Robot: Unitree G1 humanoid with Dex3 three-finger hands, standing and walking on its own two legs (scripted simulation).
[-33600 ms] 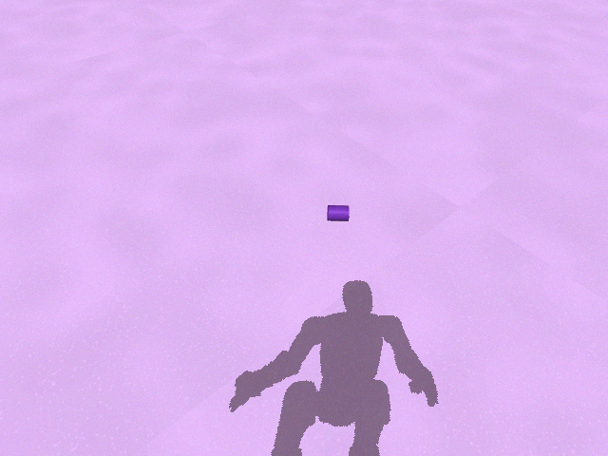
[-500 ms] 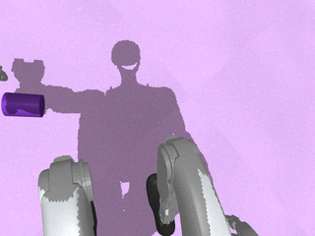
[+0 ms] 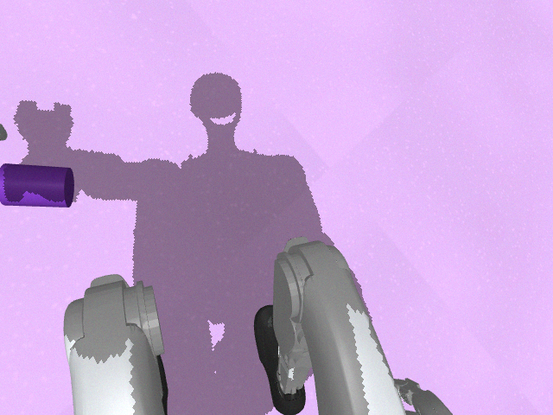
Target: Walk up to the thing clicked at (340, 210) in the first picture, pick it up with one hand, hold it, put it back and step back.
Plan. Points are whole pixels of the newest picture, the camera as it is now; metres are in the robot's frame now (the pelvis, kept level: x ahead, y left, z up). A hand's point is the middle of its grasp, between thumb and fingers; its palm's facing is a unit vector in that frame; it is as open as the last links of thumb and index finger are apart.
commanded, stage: approach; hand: left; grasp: from above
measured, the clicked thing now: (38, 186) +0.50 +0.29 -0.30
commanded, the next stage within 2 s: close in in 0.80 s
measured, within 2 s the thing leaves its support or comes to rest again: neither
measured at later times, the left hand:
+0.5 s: hand (13, 145) +0.51 +0.28 -0.16, palm faces -0.41 +0.04 -0.91, open 14.0 cm
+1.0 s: hand out of the picture +0.50 +0.30 -0.14, palm faces -0.42 +0.03 -0.91, open 14.3 cm
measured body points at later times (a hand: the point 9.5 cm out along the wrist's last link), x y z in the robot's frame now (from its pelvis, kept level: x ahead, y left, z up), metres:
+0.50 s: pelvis +0.00 +0.00 +0.00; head +0.25 +0.09 +0.36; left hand +0.53 +0.28 -0.10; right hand +0.03 -0.27 -0.08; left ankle +0.08 +0.12 -0.30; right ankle +0.11 -0.13 -0.30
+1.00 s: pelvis +0.00 +0.00 +0.00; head +0.24 +0.10 +0.37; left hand +0.52 +0.30 -0.09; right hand +0.06 -0.28 -0.08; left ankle +0.08 +0.12 -0.30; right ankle +0.11 -0.13 -0.30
